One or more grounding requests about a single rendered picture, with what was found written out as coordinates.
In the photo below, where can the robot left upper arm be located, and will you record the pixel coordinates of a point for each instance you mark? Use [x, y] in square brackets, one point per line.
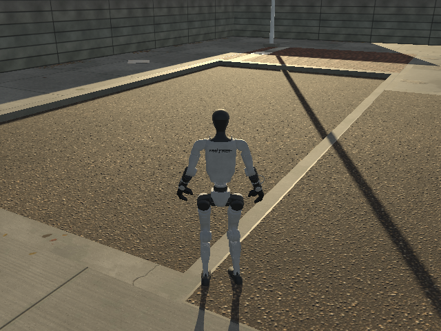
[194, 157]

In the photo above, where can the robot left forearm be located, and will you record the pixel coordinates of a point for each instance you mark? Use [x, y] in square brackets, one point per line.
[184, 180]

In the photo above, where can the robot left hand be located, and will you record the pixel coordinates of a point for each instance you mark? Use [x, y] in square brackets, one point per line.
[186, 191]

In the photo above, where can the robot right thigh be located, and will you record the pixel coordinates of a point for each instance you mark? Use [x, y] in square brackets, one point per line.
[234, 212]

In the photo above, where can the robot right hand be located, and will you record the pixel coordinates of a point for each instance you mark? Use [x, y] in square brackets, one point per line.
[254, 193]

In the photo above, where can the robot right forearm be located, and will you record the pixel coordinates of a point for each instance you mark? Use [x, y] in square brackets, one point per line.
[255, 181]

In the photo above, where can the robot torso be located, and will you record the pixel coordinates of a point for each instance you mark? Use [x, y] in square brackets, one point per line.
[220, 166]

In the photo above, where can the robot right upper arm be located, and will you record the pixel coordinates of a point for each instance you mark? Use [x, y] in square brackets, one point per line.
[246, 156]

